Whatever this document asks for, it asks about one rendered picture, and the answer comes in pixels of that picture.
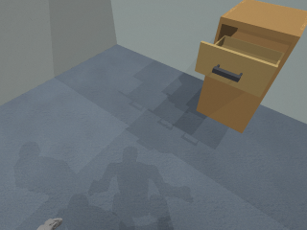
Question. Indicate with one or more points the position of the handle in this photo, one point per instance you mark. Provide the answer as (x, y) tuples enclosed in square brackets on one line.
[(226, 74)]

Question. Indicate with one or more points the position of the drawer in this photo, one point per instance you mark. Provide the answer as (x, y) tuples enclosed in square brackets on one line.
[(257, 63)]

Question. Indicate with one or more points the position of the cabinet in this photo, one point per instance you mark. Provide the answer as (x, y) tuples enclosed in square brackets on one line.
[(268, 25)]

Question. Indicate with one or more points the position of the robot left hand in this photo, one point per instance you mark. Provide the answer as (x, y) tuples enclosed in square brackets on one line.
[(50, 224)]

